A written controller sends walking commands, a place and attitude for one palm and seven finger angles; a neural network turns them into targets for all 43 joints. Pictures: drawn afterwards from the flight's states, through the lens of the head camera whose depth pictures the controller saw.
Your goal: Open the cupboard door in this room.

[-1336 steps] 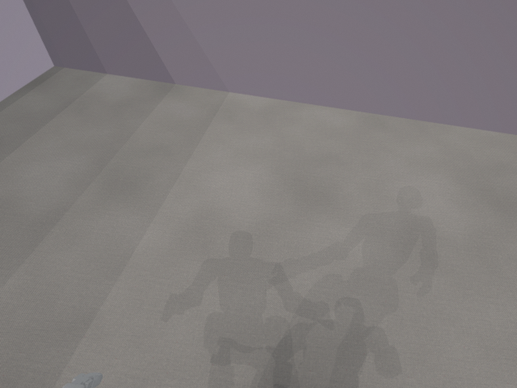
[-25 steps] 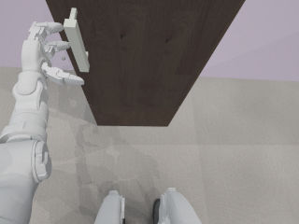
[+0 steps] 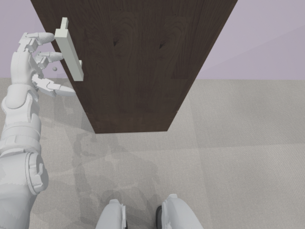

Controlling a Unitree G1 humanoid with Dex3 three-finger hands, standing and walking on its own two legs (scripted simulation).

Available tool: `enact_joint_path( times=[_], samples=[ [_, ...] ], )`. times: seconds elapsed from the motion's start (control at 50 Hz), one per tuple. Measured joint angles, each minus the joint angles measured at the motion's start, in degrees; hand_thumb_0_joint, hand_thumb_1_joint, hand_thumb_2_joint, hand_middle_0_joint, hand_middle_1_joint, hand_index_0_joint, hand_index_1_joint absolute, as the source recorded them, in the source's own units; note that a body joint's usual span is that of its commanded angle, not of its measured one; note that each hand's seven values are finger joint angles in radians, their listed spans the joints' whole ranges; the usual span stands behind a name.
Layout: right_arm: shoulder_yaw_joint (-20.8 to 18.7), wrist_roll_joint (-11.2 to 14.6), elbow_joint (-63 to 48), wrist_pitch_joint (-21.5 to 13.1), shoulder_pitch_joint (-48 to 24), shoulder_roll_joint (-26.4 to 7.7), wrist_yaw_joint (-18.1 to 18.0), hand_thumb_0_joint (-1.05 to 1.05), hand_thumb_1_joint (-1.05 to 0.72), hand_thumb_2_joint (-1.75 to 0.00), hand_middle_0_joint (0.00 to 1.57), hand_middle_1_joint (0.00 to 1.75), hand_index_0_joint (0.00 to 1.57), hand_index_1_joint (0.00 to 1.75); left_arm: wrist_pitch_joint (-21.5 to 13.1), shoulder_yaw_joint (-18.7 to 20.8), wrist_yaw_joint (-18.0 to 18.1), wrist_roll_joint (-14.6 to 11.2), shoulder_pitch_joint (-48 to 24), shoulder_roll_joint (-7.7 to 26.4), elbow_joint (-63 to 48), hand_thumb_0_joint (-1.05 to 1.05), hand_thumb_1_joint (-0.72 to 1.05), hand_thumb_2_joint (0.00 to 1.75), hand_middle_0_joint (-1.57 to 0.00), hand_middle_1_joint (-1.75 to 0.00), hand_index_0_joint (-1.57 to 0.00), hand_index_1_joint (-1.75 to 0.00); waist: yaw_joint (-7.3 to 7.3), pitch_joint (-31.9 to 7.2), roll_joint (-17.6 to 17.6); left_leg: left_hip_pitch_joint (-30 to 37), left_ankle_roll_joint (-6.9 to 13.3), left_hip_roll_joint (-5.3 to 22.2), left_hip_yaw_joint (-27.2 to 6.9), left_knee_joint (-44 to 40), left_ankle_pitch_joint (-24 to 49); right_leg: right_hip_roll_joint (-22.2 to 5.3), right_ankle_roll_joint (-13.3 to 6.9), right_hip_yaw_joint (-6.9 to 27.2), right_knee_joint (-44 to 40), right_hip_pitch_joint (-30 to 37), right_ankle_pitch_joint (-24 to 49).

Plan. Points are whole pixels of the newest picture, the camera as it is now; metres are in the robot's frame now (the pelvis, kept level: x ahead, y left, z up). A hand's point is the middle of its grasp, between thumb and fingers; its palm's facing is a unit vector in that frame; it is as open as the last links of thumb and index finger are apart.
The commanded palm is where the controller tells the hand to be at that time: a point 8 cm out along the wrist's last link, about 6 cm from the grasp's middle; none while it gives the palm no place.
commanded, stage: move the hooked fingers beside the handle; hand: left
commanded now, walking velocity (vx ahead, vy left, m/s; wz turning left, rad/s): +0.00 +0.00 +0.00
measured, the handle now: (72, 52) +0.54 +0.19 +0.06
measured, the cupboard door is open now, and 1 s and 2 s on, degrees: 0 0 0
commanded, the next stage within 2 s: slide the fingers in behind the handle in 1.62 s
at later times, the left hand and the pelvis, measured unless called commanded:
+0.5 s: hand (48, 68) +0.49 +0.24 +0.06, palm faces +0.03 -1.00 -0.02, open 14.0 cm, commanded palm +0.48 +0.28 +0.06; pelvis -0.01 -0.01 -0.01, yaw -1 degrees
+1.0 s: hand (37, 69) +0.49 +0.26 +0.06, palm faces +0.02 -1.00 -0.02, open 14.0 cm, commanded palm +0.48 +0.29 +0.06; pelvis -0.01 +0.00 -0.01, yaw -1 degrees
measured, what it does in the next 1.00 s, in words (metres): stands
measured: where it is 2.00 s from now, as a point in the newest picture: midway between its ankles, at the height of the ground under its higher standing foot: outside the picture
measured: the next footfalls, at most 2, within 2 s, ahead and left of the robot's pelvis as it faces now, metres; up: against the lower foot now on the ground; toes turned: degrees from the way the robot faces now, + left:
none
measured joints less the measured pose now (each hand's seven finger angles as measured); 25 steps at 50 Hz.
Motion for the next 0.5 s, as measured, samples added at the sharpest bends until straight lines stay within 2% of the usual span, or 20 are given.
enact_joint_path(
  times=[0.16,0.28,0.5],
  samples=[
    [0.22,0.39,-0.79,0.20,-0.26,-0.31,-0.57,0.00,-0.90,-0.90,0.20,0.30,0.20,0.29,-0.11,1.38,-2.07,0.30,0.75,0.86,-0.28,-0.01,-0.50,0.30,-0.30,-1.20,-0.21,-1.18,-0.20,0.02,-0.12,0.32,-0.07,0.32,0.50,0.02,-0.04,0.31,-0.07,0.51,0.26,-0.07,0.07],
    [0.61,0.53,-1.82,0.03,-0.52,-0.67,-1.10,0.00,-0.90,-0.90,0.20,0.30,0.20,0.29,0.67,3.45,-3.21,1.04,-0.10,3.00,0.76,-0.01,-0.50,0.30,-0.30,-1.20,-0.26,-1.19,-1.01,0.30,-0.24,-0.41,-0.15,0.54,0.74,0.56,0.00,0.51,-0.19,0.76,0.95,-1.02,0.19],
    [1.02,0.89,-1.93,-0.13,0.17,-1.29,-1.63,0.00,-0.90,-0.90,0.20,0.30,0.20,0.29,1.73,4.52,-5.34,0.73,-1.17,5.71,1.93,-0.01,-0.50,0.30,-0.30,-1.20,-0.29,-1.20,-1.17,0.74,-0.27,-1.60,-0.21,0.70,0.73,1.20,0.31,0.65,-0.30,0.77,1.53,-2.24,0.56]
  ],
)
